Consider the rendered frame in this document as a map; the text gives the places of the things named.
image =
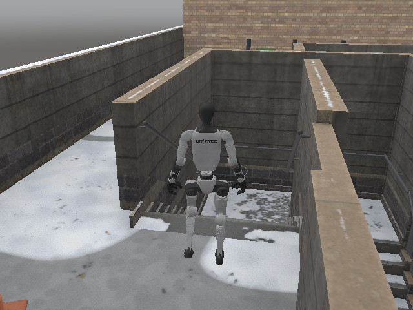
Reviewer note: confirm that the stairs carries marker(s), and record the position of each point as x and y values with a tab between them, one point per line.
273	223
393	268

